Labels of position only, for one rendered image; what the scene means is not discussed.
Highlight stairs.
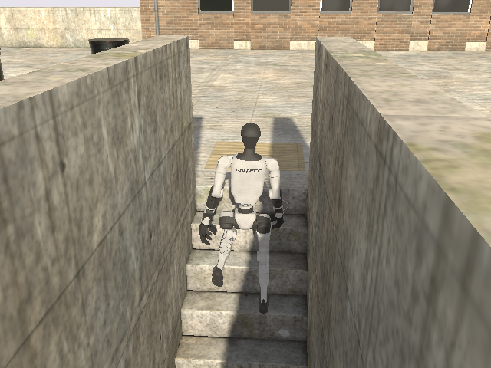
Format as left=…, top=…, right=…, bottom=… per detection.
left=175, top=186, right=308, bottom=368

